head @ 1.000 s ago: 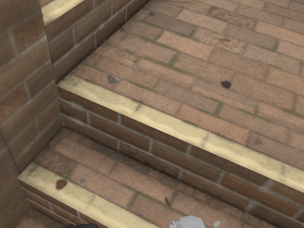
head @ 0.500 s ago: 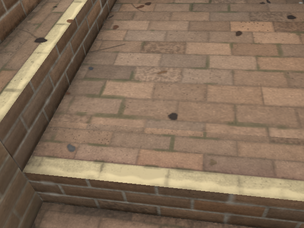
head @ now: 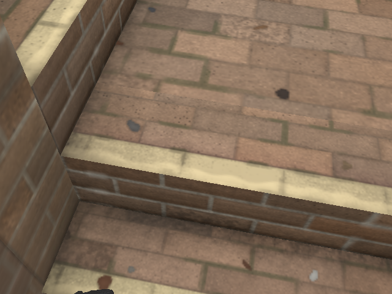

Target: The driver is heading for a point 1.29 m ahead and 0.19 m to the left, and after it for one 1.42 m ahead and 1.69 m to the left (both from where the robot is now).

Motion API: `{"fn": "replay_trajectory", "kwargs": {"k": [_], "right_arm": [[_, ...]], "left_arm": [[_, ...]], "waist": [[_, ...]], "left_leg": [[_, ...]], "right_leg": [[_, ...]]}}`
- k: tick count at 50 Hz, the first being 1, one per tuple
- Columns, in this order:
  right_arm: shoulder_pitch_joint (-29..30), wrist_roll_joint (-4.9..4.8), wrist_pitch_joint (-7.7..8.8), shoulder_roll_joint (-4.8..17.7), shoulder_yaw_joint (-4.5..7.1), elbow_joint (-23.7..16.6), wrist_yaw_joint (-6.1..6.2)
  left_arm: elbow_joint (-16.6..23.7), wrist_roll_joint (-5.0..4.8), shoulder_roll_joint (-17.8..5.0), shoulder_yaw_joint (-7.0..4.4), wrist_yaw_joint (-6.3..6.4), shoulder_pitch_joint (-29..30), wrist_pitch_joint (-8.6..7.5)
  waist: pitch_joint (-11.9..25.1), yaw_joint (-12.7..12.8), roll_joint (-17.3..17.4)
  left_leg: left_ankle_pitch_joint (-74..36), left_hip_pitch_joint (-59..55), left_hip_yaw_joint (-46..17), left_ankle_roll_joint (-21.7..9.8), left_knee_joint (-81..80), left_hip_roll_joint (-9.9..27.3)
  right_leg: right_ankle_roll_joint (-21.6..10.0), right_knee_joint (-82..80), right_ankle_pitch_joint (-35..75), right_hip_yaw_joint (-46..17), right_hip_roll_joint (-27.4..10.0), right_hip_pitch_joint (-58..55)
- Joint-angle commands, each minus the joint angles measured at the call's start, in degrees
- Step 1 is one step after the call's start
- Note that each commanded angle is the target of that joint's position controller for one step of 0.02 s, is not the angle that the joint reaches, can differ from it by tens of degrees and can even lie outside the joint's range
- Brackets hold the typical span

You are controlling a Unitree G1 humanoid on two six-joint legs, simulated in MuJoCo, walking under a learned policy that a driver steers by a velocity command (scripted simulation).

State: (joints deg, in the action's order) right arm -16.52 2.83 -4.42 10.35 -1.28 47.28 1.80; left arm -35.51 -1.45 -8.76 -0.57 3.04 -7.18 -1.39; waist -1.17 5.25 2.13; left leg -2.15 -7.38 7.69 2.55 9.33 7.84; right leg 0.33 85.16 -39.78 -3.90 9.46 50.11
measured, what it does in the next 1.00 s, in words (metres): steps to the left: right foot 0.17 m higher, then left foot 0.21 m lower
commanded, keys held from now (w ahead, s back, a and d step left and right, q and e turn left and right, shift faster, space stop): no key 0.18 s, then w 0.82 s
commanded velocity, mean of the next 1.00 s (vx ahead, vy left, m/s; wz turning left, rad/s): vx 0.30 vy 0.00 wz -0.02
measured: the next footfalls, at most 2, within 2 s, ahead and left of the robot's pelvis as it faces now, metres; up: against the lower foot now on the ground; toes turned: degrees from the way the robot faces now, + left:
right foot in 0.02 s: +0.09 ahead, -0.13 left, +0.17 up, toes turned +9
left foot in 0.36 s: -0.06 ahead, +0.28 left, -0.04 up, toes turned +12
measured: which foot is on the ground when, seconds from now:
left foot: down 0.00-0.06, up 0.08-0.34, down 0.36-1.00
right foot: up 0.00-0.00, down 0.02-0.28, up 0.30-0.46, down 0.48-1.00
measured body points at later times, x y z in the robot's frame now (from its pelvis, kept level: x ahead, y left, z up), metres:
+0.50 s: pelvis -0.01 +0.16 -0.04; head +0.03 +0.17 +0.41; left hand +0.28 +0.28 -0.08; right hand -0.10 -0.06 -0.18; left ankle -0.14 +0.28 -0.79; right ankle +0.05 +0.05 -0.58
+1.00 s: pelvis -0.01 +0.11 +0.00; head +0.05 +0.12 +0.44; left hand +0.08 +0.36 -0.12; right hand +0.12 -0.15 -0.14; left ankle -0.09 +0.26 -0.76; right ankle +0.02 +0.04 -0.58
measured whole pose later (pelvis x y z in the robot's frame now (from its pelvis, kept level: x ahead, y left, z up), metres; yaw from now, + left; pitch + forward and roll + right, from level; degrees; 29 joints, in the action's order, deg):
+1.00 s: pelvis -0.01 +0.11 +0.00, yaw +7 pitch +2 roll -5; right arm -13.4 -0.3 -4.9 16.4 3.4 47.9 2.1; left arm -32.6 1.3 -9.7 1.4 2.5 -12.3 3.6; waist -4.9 7.0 5.3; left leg -0.1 2.8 6.3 -6.4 12.1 12.8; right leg -7.7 84.1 -50.2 9.5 6.5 43.6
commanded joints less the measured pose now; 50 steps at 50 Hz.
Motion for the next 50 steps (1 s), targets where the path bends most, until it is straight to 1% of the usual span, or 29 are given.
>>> {"fn": "replay_trajectory", "kwargs": {"k": [1, 2, 3, 4, 5, 7, 9, 12, 13, 14, 15, 16, 17, 18, 19, 20, 22, 24, 25, 26, 31, 33, 36, 40, 42, 43, 45, 48, 50], "right_arm": [[-4.96, -4.88, 1.07, 15.36, 5.05, -5.28, 3.27], [1.75, -4.21, 2.82, 17.07, 5.15, -8.39, 3.27], [6.73, -3.55, 4.1, 15.71, 4.68, -10.58, 2.1], [10.74, -3.36, 5.19, 9.27, 2.8, -9.56, -0.12], [13.99, -5.53, 5.55, 7.99, 2.5, -9.34, -2.04], [9.37, -4.36, 3.55, 1.4, 1.14, -11.82, -1.51], [-3.1, -1.47, 1.84, 2.59, 1.94, -9.78, -0.65], [-18.45, -2.05, 1.25, 2.32, 2.38, -3.55, 0.61], [-24.76, -1.48, 1.58, 0.79, 2.22, -1.7, 1.13], [-27.66, -0.42, 1.47, 6.35, 3.96, 4.91, 0.83], [-22.66, -1.19, 3.67, 7.5, 4.03, 5.59, 0.32], [-11.27, -3.24, 3.63, -5.6, 0.36, 4.94, -1.1], [-6.56, -4.02, 3.82, -3.76, 0.1, 7.86, -2.28], [-4.32, -0.05, 4.33, -2.98, -1.25, 8.02, -3.12], [-4.6, 0.71, 4.41, 8.21, 3.09, 6.02, -2.23], [-5.53, -1.37, 3.85, 14.09, 5.64, 4.26, 0.27], [-8.93, -2.64, -0.17, 15.57, 6.47, 3.01, 4.09], [-26.53, -5.14, 0.3, 10.02, 6.08, 6.64, 5.81], [-21.41, -3.99, 3.01, 13.56, 6.11, 9.62, 3.66], [-16.42, -5.72, 4.3, 15.15, 6.64, 8.61, 2.31], [-5.3, -4.12, 3.66, 13.96, 7.77, 4.93, 1.31], [-7.97, -1.09, 1.56, 5.39, 5.17, 1.52, 0.99], [-21.69, -0.56, 0.48, 0.22, 3.35, 5.25, -0.07], [-16.07, -2.44, 0.9, 14.11, 6.86, 6.31, -0.2], [-8.92, -6.35, -0.19, 22.48, 9.81, 5.24, 0.59], [-2.69, -2.61, -1.01, 20.33, 8.93, 2.4, 1.04], [0.77, -0.74, -0.94, 18.45, 7.47, -1.01, 1.08], [-0.18, -3.2, -0.17, 18.28, 7.72, -2.78, 1.02], [9.47, -3.92, 2.14, 14.07, 5.25, -9.0, -0.43]], "left_arm": [[3.68, 0.57, -0.38, 2.21, -2.47, 6.19, -1.32], [0.14, 2.51, -5.51, 0.25, -2.97, -5.86, 0.27], [-2.84, 3.77, -7.66, -0.24, -1.83, -13.11, 1.91], [-4.05, 3.88, -8.86, -1.3, 0.43, -12.01, 3.34], [-4.16, 3.0, -8.28, -2.3, 1.71, -14.55, 3.42], [-4.1, -0.14, -4.85, -1.66, 2.29, -6.9, 1.16], [-1.46, -1.08, -4.47, -1.13, 2.76, 7.61, -0.67], [0.08, -1.57, -6.39, -1.06, 2.26, 16.58, -1.51], [2.76, -1.96, -3.0, 0.37, 2.16, 19.56, -0.31], [1.61, -1.84, 1.45, 0.23, 1.8, 18.7, 0.49], [2.57, 0.65, 4.77, 0.51, 1.13, 11.07, 0.95], [3.79, 0.91, 8.84, 4.44, 1.34, 14.48, 0.74], [7.53, 2.14, 12.48, 6.02, 1.32, 12.67, 0.58], [7.81, 3.56, 13.7, 5.17, 0.13, 5.36, 1.3], [7.04, 4.79, 8.9, 4.74, -1.41, -2.13, -1.55], [9.92, 4.84, 6.69, 5.87, -2.23, -2.72, -2.22], [12.67, 0.78, 6.1, 6.24, -2.61, 13.59, -0.43], [16.93, -0.93, 8.25, 5.09, -3.65, 31.54, 1.8], [13.59, -0.59, 3.67, 2.3, -3.97, 13.74, 3.22], [10.73, 0.51, 0.77, 0.86, -3.95, 9.76, 4.5], [9.7, -0.11, -0.66, -1.34, -0.78, 13.71, 10.4], [9.3, 0.52, 3.38, 1.03, -0.13, 19.59, 9.03], [10.77, -0.03, 11.01, 4.34, -0.31, 20.56, 5.68], [12.52, 1.04, 5.03, 3.97, -1.69, 5.69, 2.35], [14.55, 0.95, 1.56, 4.11, -0.98, 1.63, 2.24], [11.63, 0.78, -2.11, 2.16, -1.18, 4.67, 3.25], [13.44, 0.25, -2.96, 1.49, -0.83, 9.46, 3.52], [10.23, 2.7, -5.76, 0.22, -0.81, -2.64, 3.37], [5.26, 4.77, -11.52, -2.19, 0.95, -17.39, 4.18]], "waist": [[19.4, -4.03, 11.76], [21.94, 2.43, 4.42], [23.98, 4.73, -6.54], [23.24, 3.12, -23.91], [20.09, 4.21, -17.69], [1.41, -2.67, -12.83], [-2.06, -10.76, -10.91], [2.33, -20.24, -3.92], [4.99, -23.78, 2.36], [1.64, -21.23, 20.51], [0.26, -13.95, 32.42], [-3.9, -12.75, 9.6], [-3.25, -6.07, 3.51], [1.21, 0.12, 3.82], [3.12, 1.67, 3.12], [8.22, 1.75, -0.98], [7.66, -5.1, -3.02], [11.08, -13.73, -6.76], [19.02, -2.68, 2.5], [18.91, -0.41, 5.28], [4.28, 1.45, 8.07], [-5.78, -4.11, 6.19], [-6.18, -8.25, 5.83], [-3.63, 1.57, 9.8], [3.84, 3.32, 11.48], [5.45, 0.97, 2.74], [3.01, -0.01, 0.45], [11.98, 2.95, 4.35], [12.76, 6.98, -4.73]], "left_leg": [[-132.88, -11.51, -6.07, -8.36, 27.87, 8.91], [-130.1, 2.64, -5.4, -7.43, 38.31, 4.0], [-85.64, 12.65, -6.32, -6.38, 52.29, -3.48], [1.72, 29.2, -9.88, -3.62, 75.12, -11.93], [24.5, 38.44, -21.94, -4.9, 91.71, -12.84], [50.43, 42.35, -30.85, -5.66, 92.29, -9.19], [46.53, 37.82, -23.52, -5.83, 93.25, -7.38], [19.91, 29.19, -14.03, -6.43, 73.39, -4.06], [12.34, 21.32, -17.16, -9.47, 49.74, -0.35], [-13.91, 13.44, -8.19, -7.9, 29.45, -4.84], [-30.95, 13.9, -20.3, -9.81, 20.46, -3.07], [-29.1, 29.23, -5.91, -9.72, 0.31, -1.12], [-29.42, 24.92, -6.69, -10.6, -8.02, 1.52], [-54.24, 15.75, -8.93, -8.49, 5.72, 1.97], [-90.84, 3.72, -14.73, -8.01, 17.11, 7.76], [-80.84, -3.8, -19.62, -8.9, 18.65, 13.32], [-80.47, -1.04, -20.7, -11.27, 6.97, 18.48], [-113.31, 10.29, -19.12, -7.45, 2.66, 14.73], [-132.41, 4.71, -16.98, -11.02, 4.93, 15.74], [-135.41, 2.69, -12.89, -11.02, 6.88, 13.87], [-39.71, 13.95, -14.39, -9.0, -2.76, 14.94], [-8.72, 9.47, -5.82, -7.49, -6.29, 4.98], [-0.46, 8.35, -3.46, -10.12, -6.07, 3.98], [-33.69, 0.66, -2.45, -16.09, -0.17, 12.79], [-2.6, 4.7, -9.32, -16.46, -8.06, 20.36], [5.35, 7.53, -5.63, -16.53, -9.72, 13.6], [-19.4, 8.49, -2.57, -17.13, -4.75, 10.59], [-45.73, 4.07, -0.96, -17.28, 8.06, 8.76], [-35.34, 12.48, -1.63, -16.72, 26.37, 3.98]], "right_leg": [[-2.32, -27.81, 20.25, 11.93, 1.25, -12.45], [-10.14, -19.88, 28.66, -4.03, -3.13, -22.72], [-16.43, -28.13, 37.11, -17.13, -9.66, -29.0], [-23.18, -36.49, 45.74, -34.98, -19.57, -33.82], [-22.24, -34.73, 33.1, -41.98, -20.05, -28.98], [-13.85, -31.8, 20.18, -35.8, -18.4, -3.37], [-10.54, -27.48, 29.8, -31.41, -21.72, 7.07], [-5.23, -15.16, 36.33, -17.05, -21.33, 11.78], [-0.41, -2.88, 28.33, -7.86, -16.62, 18.36], [3.56, 12.8, 24.11, 8.04, -7.8, 18.61], [6.35, 25.03, 2.35, 10.43, -2.14, 19.16], [1.51, 28.35, 3.22, 10.52, -8.63, 1.37], [-0.54, 36.8, 1.03, 9.49, -7.23, 3.7], [0.13, 50.6, -0.13, 8.12, -5.88, 11.13], [1.1, 44.01, 1.23, 3.15, -10.09, 17.23], [0.57, 19.62, 1.08, -2.61, -17.76, 20.15], [2.16, 1.28, -2.36, 8.58, -14.14, 10.42], [0.53, -6.62, -5.65, 13.51, -6.34, -16.1], [-2.09, -3.38, 2.72, 11.43, -3.58, -23.94], [-3.85, -3.96, 4.99, 10.02, -3.57, -22.4], [-6.5, -12.86, 16.57, 4.65, -5.79, -25.89], [-5.4, -19.7, 9.9, 9.25, -2.53, -13.72], [-3.88, -10.91, 4.99, 6.72, -3.75, -7.4], [-2.73, 8.38, -21.66, 5.54, -11.06, 8.47], [-5.22, -7.77, -5.68, 2.93, -16.69, -3.24], [-5.36, -5.37, -5.74, 3.68, -11.31, -7.11], [-7.01, -12.13, -7.84, 5.41, -6.56, -9.43], [-9.02, -18.2, -4.1, -0.68, -4.14, -16.2], [-11.05, -35.65, -4.43, -19.49, -9.76, -21.57]]}}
